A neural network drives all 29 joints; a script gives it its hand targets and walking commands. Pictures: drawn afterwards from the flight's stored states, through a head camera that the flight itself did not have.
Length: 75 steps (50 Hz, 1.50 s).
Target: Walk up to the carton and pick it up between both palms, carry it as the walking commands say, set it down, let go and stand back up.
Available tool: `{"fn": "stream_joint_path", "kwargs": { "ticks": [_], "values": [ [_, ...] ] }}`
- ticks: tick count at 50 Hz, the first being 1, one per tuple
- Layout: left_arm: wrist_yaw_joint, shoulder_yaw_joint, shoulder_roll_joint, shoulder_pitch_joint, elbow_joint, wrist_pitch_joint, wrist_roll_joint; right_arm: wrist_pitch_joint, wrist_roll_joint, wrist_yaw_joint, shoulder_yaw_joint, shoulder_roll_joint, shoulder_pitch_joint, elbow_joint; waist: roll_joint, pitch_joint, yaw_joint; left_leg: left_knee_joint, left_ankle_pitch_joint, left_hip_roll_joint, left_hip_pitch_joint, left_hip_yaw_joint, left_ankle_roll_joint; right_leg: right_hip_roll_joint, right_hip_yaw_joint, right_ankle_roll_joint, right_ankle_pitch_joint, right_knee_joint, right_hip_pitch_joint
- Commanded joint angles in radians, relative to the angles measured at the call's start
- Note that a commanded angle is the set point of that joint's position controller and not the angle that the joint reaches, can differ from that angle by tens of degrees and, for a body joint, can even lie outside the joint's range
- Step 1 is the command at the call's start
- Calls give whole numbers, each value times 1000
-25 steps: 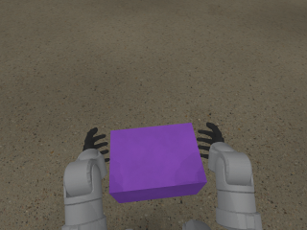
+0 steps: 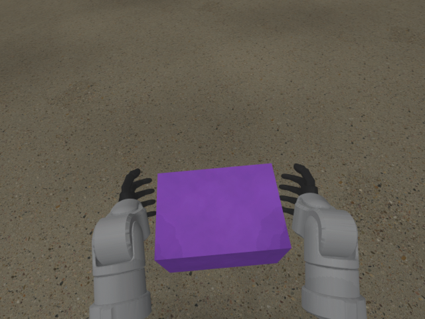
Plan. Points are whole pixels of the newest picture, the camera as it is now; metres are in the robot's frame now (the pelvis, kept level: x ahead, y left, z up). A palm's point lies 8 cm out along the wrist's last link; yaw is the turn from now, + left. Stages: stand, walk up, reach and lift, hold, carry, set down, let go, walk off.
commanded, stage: carry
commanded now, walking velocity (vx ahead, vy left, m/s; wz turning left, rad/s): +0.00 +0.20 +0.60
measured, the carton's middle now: (219, 219) +0.32 -0.01 +0.00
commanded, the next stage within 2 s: none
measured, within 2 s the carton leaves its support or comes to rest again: neither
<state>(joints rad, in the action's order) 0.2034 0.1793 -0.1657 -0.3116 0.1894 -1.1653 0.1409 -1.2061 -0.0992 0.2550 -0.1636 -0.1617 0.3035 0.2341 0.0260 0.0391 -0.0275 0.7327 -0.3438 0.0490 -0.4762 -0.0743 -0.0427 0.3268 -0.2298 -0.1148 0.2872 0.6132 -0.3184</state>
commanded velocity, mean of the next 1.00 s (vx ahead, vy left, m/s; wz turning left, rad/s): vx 0.00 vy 0.16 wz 0.47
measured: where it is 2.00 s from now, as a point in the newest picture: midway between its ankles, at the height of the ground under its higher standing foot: outside the picture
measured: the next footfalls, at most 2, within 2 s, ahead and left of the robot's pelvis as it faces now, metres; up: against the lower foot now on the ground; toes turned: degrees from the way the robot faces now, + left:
left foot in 0.04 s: +0.09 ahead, +0.18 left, +0.00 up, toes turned +7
right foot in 0.38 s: +0.02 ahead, +0.05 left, +0.00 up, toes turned +3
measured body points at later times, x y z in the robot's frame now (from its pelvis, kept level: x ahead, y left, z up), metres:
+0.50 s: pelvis -0.06 +0.14 +0.01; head -0.03 +0.11 +0.46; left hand +0.19 +0.37 +0.09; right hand +0.27 +0.07 +0.07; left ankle -0.05 +0.24 -0.66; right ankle -0.02 +0.05 -0.73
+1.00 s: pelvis -0.16 +0.28 -0.01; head -0.14 +0.31 +0.44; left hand +0.00 +0.58 +0.04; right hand +0.18 +0.33 +0.05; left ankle -0.12 +0.39 -0.73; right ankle -0.10 +0.20 -0.68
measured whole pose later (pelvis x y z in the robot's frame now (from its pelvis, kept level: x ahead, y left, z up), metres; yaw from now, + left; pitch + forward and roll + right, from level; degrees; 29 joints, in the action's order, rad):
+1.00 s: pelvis -0.16 +0.28 -0.01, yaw +31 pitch +4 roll +0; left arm 0.30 0.17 -0.16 -0.28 0.21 -1.15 0.06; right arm -1.14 -0.15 0.18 -0.15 -0.16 0.30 0.17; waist 0.03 0.00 0.05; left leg 0.58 -0.15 -0.07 -0.50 -0.05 0.09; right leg 0.08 -0.11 -0.05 0.48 1.09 -0.60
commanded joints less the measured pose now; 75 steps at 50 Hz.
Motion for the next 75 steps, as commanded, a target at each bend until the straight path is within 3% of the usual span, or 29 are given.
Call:
{"fn": "stream_joint_path", "kwargs": {
  "ticks": [1, 2, 3, 4, 7, 9, 14, 18, 19, 20, 21, 22, 24, 27, 32, 35, 37, 38, 39, 41, 43, 48, 51, 59, 63, 66, 69, 72, 75],
  "values": [
    [-405, -657, -944, -401, -7, -38, -420, -12, 458, -441, 724, -966, 500, -37, 220, 300, 35, -256, 128, -67, 186, -92, 32, 93, 16, 57, -392, 13, 130],
    [-405, -669, -955, -407, -8, -40, -421, -11, 456, -446, 715, -967, 490, -52, 70, 330, 21, -355, 195, -41, 315, -27, 49, 44, -2, 22, -209, 178, 32],
    [-404, -681, -956, -417, -15, -42, -429, -9, 445, -452, 703, -968, 465, -77, -221, 346, 21, -321, 582, 199, 448, 299, 136, -84, -14, -23, 374, 388, -239],
    [-408, -703, -982, -453, -3, -42, -453, 3, 417, -454, 685, -967, 437, -99, -458, 359, 8, -284, 930, 275, 484, 434, 247, -159, 54, -42, 534, 548, -395],
    [-408, -747, -1022, -539, 25, -16, -500, 40, 399, -450, 653, -1008, 448, -61, -213, 384, 3, -204, 778, 156, 450, 263, 233, -157, 158, 8, 325, 623, -398],
    [-406, -757, -1025, -558, 65, -2, -520, 64, 393, -443, 648, -1023, 487, -6, -191, 409, 12, -239, 578, 125, 372, 234, 234, -173, 151, 29, 208, 597, -341],
    [-396, -749, -996, -501, 101, 0, -516, 69, 394, -417, 682, -988, 478, 99, -158, 443, 25, -374, 323, 146, 323, 376, 241, -241, 147, 82, 175, 380, -212],
    [-400, -711, -972, -399, 51, -11, -477, 42, 384, -413, 704, -954, 450, 102, -169, 437, 36, -473, 364, 72, 228, 336, 85, -293, 100, 128, 151, -15, 127],
    [-402, -703, -974, -389, 43, -10, -471, 38, 387, -413, 715, -951, 453, 98, -125, 436, 49, -430, 314, 12, 126, 273, 9, -249, 122, 145, 64, -223, 320],
    [-406, -700, -976, -378, 35, -8, -461, 29, 406, -417, 733, -961, 455, 102, 145, 441, 48, -162, 95, -85, -88, 147, -58, 41, 417, 217, 108, -352, 504],
    [-409, -682, -981, -349, 2, 3, -449, 22, 427, -423, 748, -968, 514, 139, 449, 337, 35, 270, -196, -112, -288, 50, -9, 363, 696, 353, -163, -345, 331],
    [-415, -683, -997, -386, 2, -10, -456, 22, 412, -425, 761, -964, 520, 87, 198, 290, 44, 418, -142, -61, -288, 149, 16, 306, 551, 345, -368, -321, 286],
    [-415, -673, -987, -394, 6, -18, -450, 23, 436, -432, 757, -970, 511, 83, 43, 296, 27, 484, -21, -24, -267, 127, 13, 168, 307, 231, -524, -206, 280],
    [-412, -653, -951, -428, 18, -20, -452, 16, 447, -427, 751, -968, 514, 40, 166, 280, 48, 352, -31, -55, -218, 26, -18, 54, 119, 171, -671, -130, 291],
    [-410, -636, -917, -410, -15, -31, -429, -2, 450, -428, 730, -957, 510, -15, 290, 273, 57, 39, -33, -56, -23, -79, -6, 68, 39, 151, -546, -139, 215],
    [-411, -641, -934, -411, -37, -36, -417, -9, 450, -440, 724, -969, 510, -50, 284, 287, 39, -203, 73, -60, 106, -104, 30, 109, 37, 86, -421, -69, 180],
    [-409, -661, -954, -427, -40, -38, -417, -9, 447, -452, 709, -979, 501, -83, 9, 304, 15, -378, 222, 8, 332, 42, 63, 36, 15, 16, -44, 213, -32],
    [-410, -666, -954, -450, -46, -44, -431, -1, 429, -457, 695, -974, 458, -122, -380, 314, 9, -336, 682, 287, 461, 448, 186, -154, -38, -47, 491, 455, -364],
    [-414, -690, -995, -471, -49, -36, -446, 8, 415, -459, 680, -986, 461, -118, -411, 338, 4, -273, 917, 260, 459, 417, 255, -151, 102, -31, 517, 593, -400],
    [-413, -724, -1021, -542, -22, -16, -487, 37, 401, -457, 657, -1014, 461, -94, -246, 345, 2, -216, 809, 185, 424, 286, 227, -158, 151, 3, 375, 621, -409],
    [-409, -746, -1033, -581, 29, 2, -512, 65, 388, -452, 638, -1029, 497, -44, -202, 391, 10, -238, 572, 152, 374, 235, 212, -160, 158, 25, 215, 624, -363],
    [-402, -747, -1005, -561, 89, 9, -535, 90, 385, -424, 660, -1008, 496, 59, -142, 447, 22, -364, 222, 212, 361, 385, 241, -213, 184, 69, 181, 501, -307],
    [-403, -732, -982, -487, 62, -7, -515, 70, 380, -415, 672, -977, 458, 71, -102, 459, 24, -405, 221, 248, 390, 455, 224, -245, 194, 88, 204, 380, -255],
    [-402, -703, -984, -418, -41, -21, -473, 29, 414, -438, 699, -958, 466, -6, -133, 433, 26, -465, 352, 162, 434, 379, 82, -327, 121, 119, 168, -103, 0],
    [-404, -694, -981, -432, -85, -13, -445, 25, 422, -459, 696, -956, 515, -52, -58, 357, 38, -493, 121, 30, 215, 219, -45, -223, 203, 179, 157, -221, 208],
    [-412, -674, -986, -490, -101, -8, -448, 27, 425, -466, 687, -969, 566, -74, 68, 208, 38, -279, 101, -36, 107, 155, -15, -86, 329, 213, 296, -327, 58],
    [-419, -666, -990, -479, -115, -13, -426, 21, 419, -471, 693, -991, 558, -119, 136, 153, 35, 148, -19, -47, -31, 96, 12, 91, 306, 286, 16, -293, -47],
    [-403, -679, -1004, -494, -81, -13, -433, 22, 445, -482, 705, -994, 578, -89, 61, 207, 31, 59, -44, -27, -38, 52, 45, 21, 219, 252, -379, -123, 64],
    [-387, -679, -1000, -484, -50, -10, -431, 20, 477, -490, 703, -995, 586, -80, 0, 273, 26, -230, 254, 4, 178, 107, 70, -66, 158, 151, -277, 39, 0]
  ]
}}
